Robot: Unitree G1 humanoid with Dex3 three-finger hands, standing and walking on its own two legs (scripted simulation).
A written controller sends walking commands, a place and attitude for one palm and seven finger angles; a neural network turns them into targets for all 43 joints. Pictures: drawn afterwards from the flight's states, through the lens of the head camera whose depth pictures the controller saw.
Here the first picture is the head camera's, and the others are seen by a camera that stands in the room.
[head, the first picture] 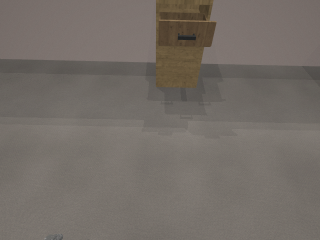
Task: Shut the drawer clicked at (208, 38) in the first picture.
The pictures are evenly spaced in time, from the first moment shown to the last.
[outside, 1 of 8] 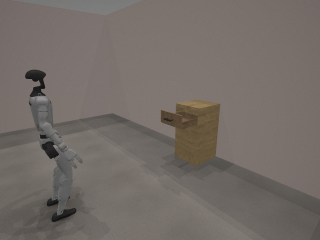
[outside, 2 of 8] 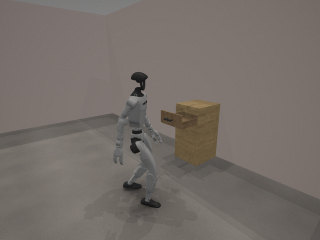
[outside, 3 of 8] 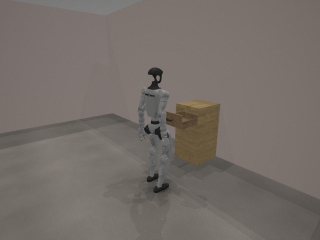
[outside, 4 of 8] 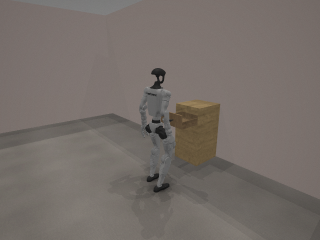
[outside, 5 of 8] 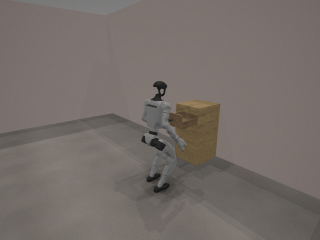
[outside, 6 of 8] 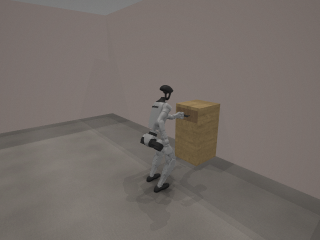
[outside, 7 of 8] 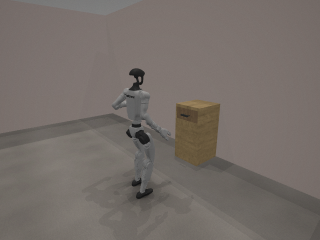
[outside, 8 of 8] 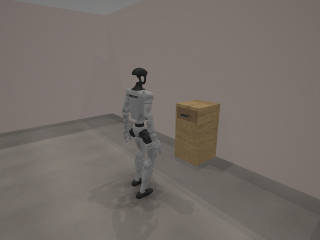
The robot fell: no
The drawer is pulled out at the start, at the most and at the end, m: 0.30 0.30 0.00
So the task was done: yes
